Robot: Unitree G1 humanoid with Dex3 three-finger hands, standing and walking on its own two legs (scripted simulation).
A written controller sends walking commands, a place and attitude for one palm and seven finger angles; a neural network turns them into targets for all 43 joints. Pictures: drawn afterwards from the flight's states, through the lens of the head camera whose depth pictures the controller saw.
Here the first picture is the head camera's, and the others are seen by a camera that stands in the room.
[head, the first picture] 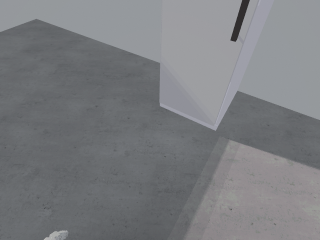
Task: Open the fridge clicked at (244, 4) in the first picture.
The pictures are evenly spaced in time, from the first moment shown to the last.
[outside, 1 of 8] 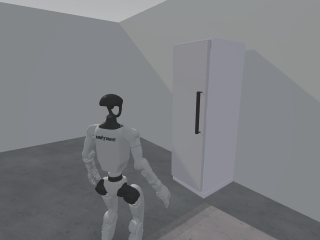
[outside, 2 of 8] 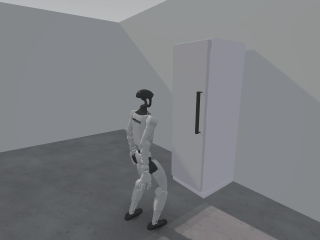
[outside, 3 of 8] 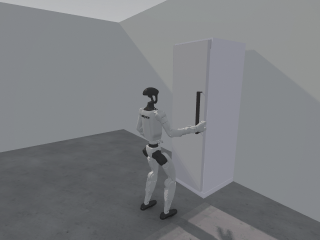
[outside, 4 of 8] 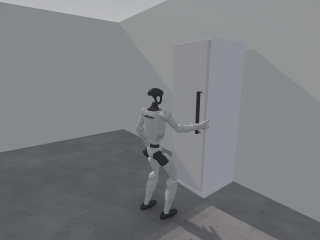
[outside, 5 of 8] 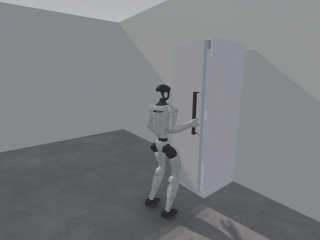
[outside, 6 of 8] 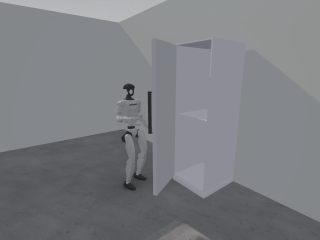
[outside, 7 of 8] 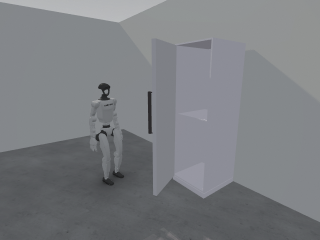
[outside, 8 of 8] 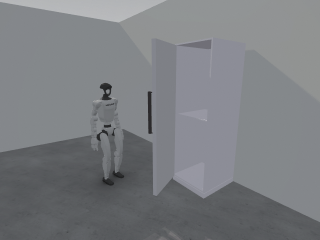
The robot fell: no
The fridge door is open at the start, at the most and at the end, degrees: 0 72 65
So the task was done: yes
